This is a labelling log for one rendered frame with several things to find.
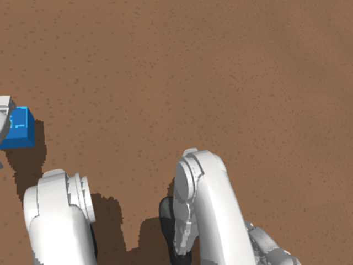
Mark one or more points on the right robot arm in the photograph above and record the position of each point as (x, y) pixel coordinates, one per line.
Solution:
(280, 256)

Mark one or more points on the right robot hand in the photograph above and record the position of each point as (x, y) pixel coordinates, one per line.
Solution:
(262, 243)

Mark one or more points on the right robot foot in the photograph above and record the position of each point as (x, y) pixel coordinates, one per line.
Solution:
(167, 221)

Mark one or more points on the left robot hand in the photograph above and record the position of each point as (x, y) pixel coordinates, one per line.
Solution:
(6, 107)

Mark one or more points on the cube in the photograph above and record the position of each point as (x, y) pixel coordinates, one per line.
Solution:
(22, 129)

